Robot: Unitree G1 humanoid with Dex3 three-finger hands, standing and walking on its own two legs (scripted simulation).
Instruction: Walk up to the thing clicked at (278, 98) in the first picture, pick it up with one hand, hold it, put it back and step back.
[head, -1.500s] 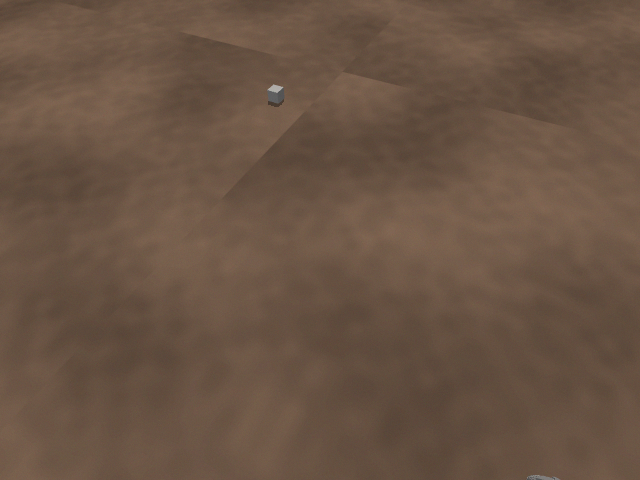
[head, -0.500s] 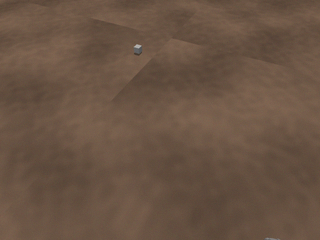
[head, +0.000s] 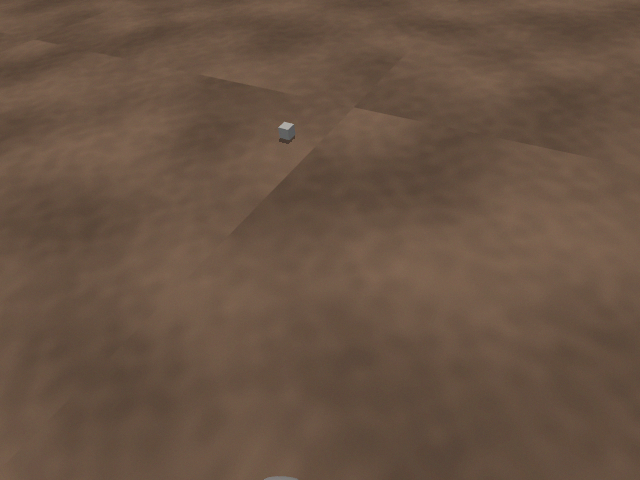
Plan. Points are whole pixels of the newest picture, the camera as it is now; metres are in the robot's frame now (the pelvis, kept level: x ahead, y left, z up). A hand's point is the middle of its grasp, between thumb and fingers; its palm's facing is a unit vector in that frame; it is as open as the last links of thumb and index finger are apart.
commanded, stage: walk up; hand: left
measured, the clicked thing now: (286, 130) +2.06 +0.31 -0.73
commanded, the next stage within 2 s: none
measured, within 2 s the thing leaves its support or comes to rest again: neither
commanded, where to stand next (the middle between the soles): +1.69 +0.08 m, yaw +1 degrees
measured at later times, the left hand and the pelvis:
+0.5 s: hand (158, 372) +0.31 +0.32 -0.15, palm faces -0.01 -0.94 -0.34, open 7.4 cm; pelvis +0.27 +0.04 +0.00, yaw +2 degrees
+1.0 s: hand (215, 232) +0.61 +0.28 -0.11, palm faces +0.03 -0.92 -0.39, open 7.4 cm; pelvis +0.57 +0.00 +0.01, yaw +3 degrees
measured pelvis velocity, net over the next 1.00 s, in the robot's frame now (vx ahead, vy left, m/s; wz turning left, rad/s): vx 0.57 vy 0.00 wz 0.04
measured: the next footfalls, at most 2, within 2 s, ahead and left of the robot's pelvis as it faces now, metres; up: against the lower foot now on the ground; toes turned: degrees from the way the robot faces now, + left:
left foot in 0.34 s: +0.33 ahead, +0.17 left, +0.00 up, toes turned +9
right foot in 0.74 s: +0.61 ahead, -0.11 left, +0.00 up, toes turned -5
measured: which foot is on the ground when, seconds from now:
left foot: up 0.00-0.32, down 0.34-0.76, up 0.78-1.00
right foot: down 0.00-0.36, up 0.38-0.72, down 0.74-1.00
